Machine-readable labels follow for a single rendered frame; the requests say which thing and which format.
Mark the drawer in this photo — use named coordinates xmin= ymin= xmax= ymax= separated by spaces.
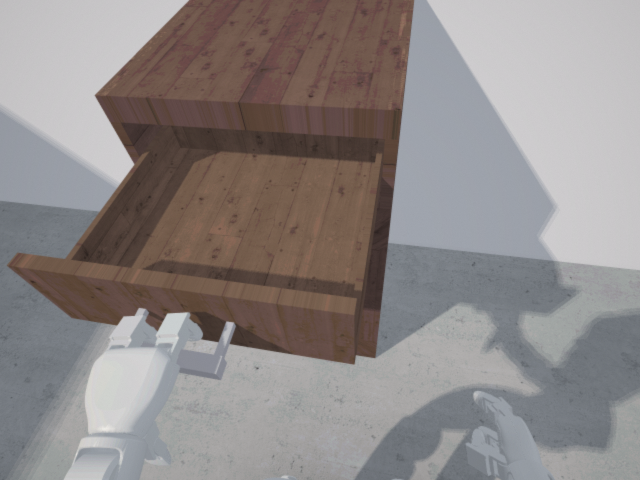
xmin=7 ymin=125 xmax=385 ymax=365

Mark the robot left forearm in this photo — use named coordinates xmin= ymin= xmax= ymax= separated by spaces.
xmin=64 ymin=432 xmax=148 ymax=480

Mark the cabinet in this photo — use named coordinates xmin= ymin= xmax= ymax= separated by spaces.
xmin=95 ymin=0 xmax=414 ymax=358

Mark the robot right forearm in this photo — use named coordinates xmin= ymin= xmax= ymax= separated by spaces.
xmin=505 ymin=460 xmax=555 ymax=480

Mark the left robot hand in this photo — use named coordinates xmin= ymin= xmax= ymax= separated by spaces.
xmin=85 ymin=312 xmax=203 ymax=466

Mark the handle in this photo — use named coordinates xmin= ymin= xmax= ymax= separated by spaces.
xmin=135 ymin=308 xmax=236 ymax=380

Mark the right robot hand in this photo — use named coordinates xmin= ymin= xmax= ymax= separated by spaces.
xmin=466 ymin=391 xmax=542 ymax=480

